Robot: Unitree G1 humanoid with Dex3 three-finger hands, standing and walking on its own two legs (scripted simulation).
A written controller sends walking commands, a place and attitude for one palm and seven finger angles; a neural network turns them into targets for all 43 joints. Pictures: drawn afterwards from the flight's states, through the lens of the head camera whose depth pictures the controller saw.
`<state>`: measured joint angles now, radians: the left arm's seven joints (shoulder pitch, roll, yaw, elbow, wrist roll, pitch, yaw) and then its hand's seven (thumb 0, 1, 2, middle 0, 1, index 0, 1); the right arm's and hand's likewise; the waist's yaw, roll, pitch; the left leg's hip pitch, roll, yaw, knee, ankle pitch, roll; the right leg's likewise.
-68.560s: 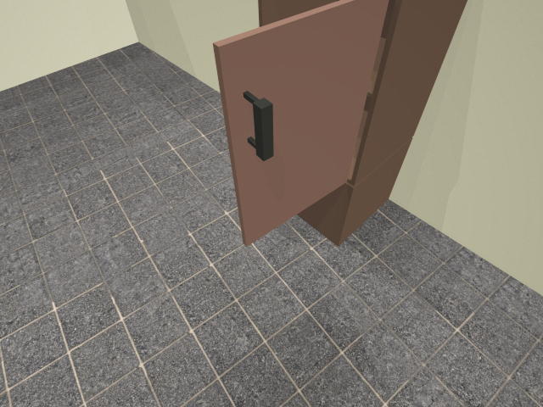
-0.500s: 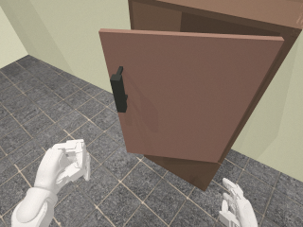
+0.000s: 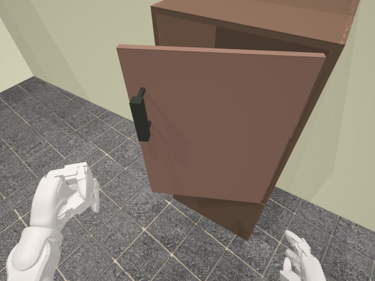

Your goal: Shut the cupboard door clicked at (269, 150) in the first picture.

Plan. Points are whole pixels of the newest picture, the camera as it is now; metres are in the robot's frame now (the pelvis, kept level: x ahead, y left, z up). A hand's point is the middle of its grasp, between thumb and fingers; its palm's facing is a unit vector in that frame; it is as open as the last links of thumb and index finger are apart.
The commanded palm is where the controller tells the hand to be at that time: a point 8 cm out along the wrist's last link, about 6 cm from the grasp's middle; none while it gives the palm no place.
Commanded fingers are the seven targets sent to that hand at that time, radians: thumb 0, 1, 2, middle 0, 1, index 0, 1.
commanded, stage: bring the fist close to the handle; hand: left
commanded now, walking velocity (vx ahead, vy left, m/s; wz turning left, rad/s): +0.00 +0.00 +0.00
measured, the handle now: (143, 114) +0.47 +0.16 +0.11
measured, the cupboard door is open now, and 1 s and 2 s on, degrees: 25 25 21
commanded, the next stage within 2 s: push the door shut along its arc in 1.50 s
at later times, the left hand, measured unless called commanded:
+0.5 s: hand (123, 174) +0.29 +0.16 +0.10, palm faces -0.06 -1.00 -0.02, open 3.1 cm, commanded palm +0.27 +0.22 +0.11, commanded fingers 0.00 0.90 0.90 -1.30 -1.50 -1.30 -1.50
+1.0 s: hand (145, 143) +0.36 +0.13 +0.12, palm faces -0.01 -1.00 -0.02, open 3.1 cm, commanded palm +0.34 +0.18 +0.11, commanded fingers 0.00 0.90 0.90 -1.30 -1.50 -1.30 -1.50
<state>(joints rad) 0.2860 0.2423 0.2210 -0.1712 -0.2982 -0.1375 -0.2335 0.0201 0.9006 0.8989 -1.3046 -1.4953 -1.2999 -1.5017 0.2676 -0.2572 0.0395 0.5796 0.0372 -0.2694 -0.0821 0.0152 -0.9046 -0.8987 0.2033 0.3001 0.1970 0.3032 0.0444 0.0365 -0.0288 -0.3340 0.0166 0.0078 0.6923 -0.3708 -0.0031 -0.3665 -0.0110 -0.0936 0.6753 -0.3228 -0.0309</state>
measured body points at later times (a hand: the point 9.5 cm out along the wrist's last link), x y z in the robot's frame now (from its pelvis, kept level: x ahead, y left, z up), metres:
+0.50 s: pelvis -0.01 +0.01 +0.00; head +0.01 +0.00 +0.45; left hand +0.29 +0.22 +0.11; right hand +0.16 -0.22 -0.08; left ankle +0.00 +0.12 -0.72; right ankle +0.02 -0.10 -0.72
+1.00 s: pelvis +0.01 +0.01 +0.00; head +0.02 -0.01 +0.45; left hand +0.35 +0.18 +0.13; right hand +0.17 -0.22 -0.09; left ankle +0.00 +0.12 -0.72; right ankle +0.02 -0.10 -0.72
